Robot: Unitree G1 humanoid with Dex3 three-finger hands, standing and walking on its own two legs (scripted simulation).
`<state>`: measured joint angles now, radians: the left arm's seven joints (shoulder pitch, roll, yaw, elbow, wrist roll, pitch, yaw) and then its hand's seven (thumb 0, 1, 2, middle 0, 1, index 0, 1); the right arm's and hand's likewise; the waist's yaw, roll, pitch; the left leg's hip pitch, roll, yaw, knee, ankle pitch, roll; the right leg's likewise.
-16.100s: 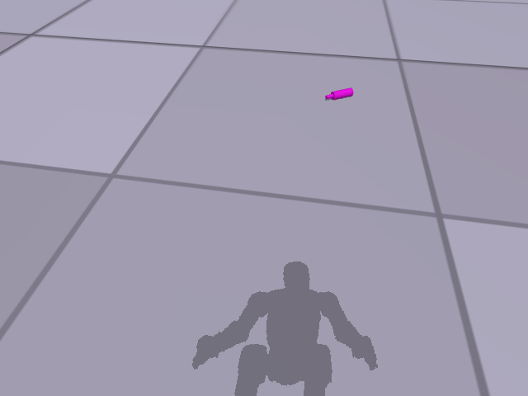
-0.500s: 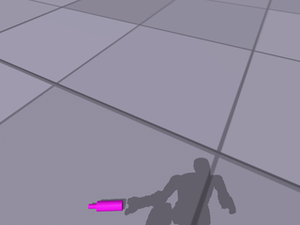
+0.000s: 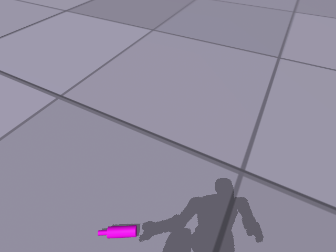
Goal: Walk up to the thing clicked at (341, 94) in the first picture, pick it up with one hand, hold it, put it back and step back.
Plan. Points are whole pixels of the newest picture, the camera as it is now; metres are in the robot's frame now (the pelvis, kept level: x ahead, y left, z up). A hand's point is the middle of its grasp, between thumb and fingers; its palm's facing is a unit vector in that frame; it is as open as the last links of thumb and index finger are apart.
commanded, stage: walk up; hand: left
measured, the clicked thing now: (117, 232) +0.41 +0.29 -0.75
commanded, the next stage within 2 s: stand in 0.06 s
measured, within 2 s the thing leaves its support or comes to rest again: neither
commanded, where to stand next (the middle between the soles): +0.05 +0.01 m, yaw +4 degrees
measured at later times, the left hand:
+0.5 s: hand out of the picture +0.07 +0.27 -0.15, palm faces -0.01 -0.94 -0.35, open 7.4 cm
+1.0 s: hand out of the picture +0.06 +0.27 -0.16, palm faces -0.01 -0.94 -0.35, open 7.4 cm
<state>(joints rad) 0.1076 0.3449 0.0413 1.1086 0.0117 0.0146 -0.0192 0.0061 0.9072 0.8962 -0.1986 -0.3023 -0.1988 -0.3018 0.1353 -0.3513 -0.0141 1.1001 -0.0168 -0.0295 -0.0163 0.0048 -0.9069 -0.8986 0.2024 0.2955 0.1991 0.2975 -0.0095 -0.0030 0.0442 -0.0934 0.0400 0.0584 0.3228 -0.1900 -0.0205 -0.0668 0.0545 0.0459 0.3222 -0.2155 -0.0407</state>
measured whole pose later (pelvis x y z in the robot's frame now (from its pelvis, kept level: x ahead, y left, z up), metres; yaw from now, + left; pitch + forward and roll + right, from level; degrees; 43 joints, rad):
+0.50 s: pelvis -0.01 +0.01 +0.00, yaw +1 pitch -2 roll +0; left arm 0.10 0.35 0.00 1.13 0.00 -0.01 0.00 0.01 0.91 0.90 -0.20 -0.30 -0.20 -0.30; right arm 0.11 -0.34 0.00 1.14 -0.01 -0.01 0.00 0.00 -0.91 -0.90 0.20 0.30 0.20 0.30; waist -0.01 0.01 0.06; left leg -0.10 0.02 0.05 0.28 -0.16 -0.01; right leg -0.07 0.04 0.04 0.28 -0.19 -0.02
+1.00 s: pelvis -0.01 +0.02 +0.00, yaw +1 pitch -2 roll +0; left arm 0.12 0.35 0.00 1.13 0.01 -0.01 0.00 0.01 0.91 0.90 -0.20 -0.30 -0.20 -0.30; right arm 0.10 -0.35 0.00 1.14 -0.01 -0.01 0.00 0.00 -0.91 -0.90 0.20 0.30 0.20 0.30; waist -0.01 0.00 0.05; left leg -0.10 0.01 0.05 0.29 -0.16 0.00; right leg -0.06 0.02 0.03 0.29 -0.19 -0.01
